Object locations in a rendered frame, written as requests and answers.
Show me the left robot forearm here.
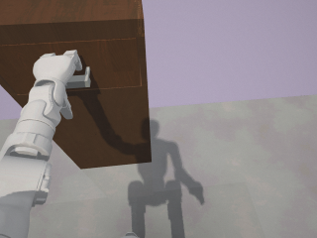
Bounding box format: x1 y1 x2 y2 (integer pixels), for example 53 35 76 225
0 76 66 162

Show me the left robot upper arm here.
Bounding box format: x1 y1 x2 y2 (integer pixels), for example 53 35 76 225
0 155 53 238

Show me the cabinet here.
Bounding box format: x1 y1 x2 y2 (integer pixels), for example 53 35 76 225
0 0 152 170

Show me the robot left hand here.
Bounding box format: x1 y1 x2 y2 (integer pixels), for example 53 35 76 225
33 50 82 120

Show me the drawer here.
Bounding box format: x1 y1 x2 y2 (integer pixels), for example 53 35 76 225
0 37 141 94

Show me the handle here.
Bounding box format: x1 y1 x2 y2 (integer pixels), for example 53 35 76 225
66 66 91 89

